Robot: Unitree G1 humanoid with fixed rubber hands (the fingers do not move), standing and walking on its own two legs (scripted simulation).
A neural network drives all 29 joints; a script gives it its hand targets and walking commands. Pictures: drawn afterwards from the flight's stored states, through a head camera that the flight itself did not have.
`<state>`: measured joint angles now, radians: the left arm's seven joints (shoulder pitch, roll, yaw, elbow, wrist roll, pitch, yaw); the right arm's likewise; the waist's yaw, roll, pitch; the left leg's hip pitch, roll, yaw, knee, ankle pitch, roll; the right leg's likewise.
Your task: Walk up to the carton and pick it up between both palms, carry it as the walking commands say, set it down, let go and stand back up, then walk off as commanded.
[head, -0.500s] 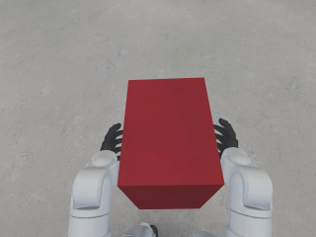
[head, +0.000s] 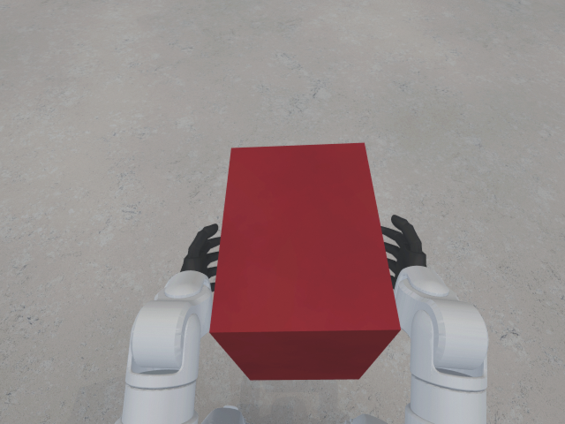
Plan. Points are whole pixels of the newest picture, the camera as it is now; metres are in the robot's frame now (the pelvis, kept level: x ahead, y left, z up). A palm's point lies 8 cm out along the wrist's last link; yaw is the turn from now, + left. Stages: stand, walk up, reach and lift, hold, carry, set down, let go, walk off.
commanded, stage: carry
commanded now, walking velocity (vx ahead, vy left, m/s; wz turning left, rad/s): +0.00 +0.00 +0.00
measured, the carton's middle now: (301, 274) +0.31 -0.01 +0.01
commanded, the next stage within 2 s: none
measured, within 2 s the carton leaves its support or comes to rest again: neither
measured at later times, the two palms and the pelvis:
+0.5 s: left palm (118, 348) +0.18 +0.19 +0.09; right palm (366, 321) +0.22 -0.07 +0.10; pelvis -0.08 +0.04 +0.01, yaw +8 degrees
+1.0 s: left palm out of the picture +0.08 +0.23 +0.09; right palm (333, 400) +0.14 -0.03 +0.09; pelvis -0.16 +0.05 +0.01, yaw +10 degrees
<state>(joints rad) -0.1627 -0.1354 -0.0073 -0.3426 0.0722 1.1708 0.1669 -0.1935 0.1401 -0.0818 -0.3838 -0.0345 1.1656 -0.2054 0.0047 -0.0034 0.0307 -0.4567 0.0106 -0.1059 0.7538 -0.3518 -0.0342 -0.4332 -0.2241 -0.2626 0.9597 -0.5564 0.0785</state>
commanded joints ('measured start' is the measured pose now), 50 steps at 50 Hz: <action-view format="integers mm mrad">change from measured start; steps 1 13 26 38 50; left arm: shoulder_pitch -478 -334 -384 -443 -433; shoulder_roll -1031 -998 -930 -1001 -989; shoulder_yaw -579 -482 -463 -548 -510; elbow -225 -194 -152 -235 -198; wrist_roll -337 -335 -258 -361 -327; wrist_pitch -72 -78 -17 -35 -60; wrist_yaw -102 -151 -93 -114 -135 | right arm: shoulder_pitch -293 -403 -403 -262 -386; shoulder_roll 983 969 912 975 1006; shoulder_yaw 593 691 610 573 647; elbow -146 -271 -137 -139 -185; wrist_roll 277 290 314 246 285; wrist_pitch -33 -46 23 -16 -31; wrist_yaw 187 138 179 158 171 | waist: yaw -31 2 -11 3 -8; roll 285 -221 217 93 -30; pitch -490 -478 -394 -606 -459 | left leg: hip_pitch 412 -176 226 339 159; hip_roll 164 -21 198 129 47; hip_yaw -284 109 -230 -68 -21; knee -195 284 -338 -156 -276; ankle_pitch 901 -131 421 828 257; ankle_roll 165 23 67 99 74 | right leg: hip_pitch -159 495 53 341 219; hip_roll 170 -174 71 137 73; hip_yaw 183 247 99 186 191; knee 53 -472 -170 -495 -478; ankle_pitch -31 1030 112 440 94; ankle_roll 38 -149 -39 -35 -75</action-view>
